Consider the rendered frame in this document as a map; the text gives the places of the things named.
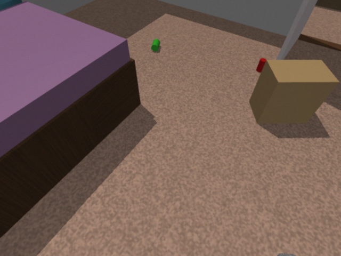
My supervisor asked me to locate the bed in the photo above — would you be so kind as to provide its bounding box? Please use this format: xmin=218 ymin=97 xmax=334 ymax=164
xmin=0 ymin=1 xmax=141 ymax=238

